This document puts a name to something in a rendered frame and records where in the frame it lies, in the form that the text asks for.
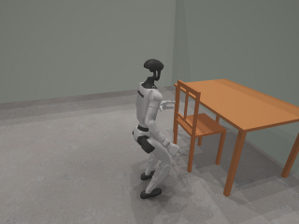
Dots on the left robot hand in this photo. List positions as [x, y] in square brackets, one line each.
[163, 105]

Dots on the robot right thigh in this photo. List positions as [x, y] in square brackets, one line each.
[151, 145]

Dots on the right robot forearm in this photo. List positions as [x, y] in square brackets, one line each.
[154, 130]

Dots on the right robot hand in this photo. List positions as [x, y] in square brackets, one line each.
[173, 150]

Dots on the table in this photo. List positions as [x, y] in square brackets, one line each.
[247, 110]

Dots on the chair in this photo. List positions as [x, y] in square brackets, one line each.
[196, 125]

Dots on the robot right upper arm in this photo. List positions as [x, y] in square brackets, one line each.
[155, 98]

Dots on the right robot shin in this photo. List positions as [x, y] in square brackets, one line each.
[158, 176]

